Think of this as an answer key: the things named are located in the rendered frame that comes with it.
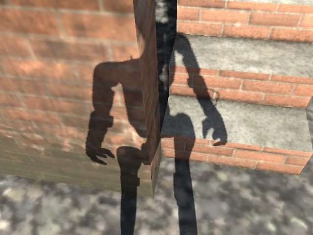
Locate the stairs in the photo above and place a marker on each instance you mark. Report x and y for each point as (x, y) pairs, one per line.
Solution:
(240, 79)

